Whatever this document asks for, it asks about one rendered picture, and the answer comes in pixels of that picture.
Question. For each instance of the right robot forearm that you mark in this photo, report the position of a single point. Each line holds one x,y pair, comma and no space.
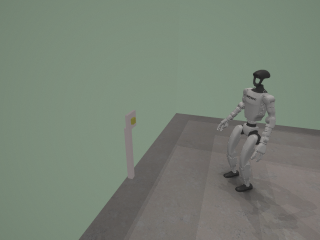
234,113

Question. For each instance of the left robot forearm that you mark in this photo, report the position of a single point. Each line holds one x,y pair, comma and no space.
267,131

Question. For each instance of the left robot shin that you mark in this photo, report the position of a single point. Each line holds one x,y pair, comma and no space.
245,174

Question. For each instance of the humanoid robot torso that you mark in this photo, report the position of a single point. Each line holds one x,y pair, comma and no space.
254,110

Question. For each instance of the robot left upper arm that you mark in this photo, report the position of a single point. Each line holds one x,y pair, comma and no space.
269,101

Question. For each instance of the button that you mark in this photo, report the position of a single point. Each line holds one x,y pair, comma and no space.
133,120

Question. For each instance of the panel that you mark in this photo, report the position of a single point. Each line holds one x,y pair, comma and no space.
129,143

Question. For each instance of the robot right hand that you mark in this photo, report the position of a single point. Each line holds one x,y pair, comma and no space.
223,124

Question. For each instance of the robot left hand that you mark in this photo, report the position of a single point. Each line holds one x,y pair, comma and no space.
261,148

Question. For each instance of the robot right upper arm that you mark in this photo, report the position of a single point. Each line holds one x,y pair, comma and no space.
242,104

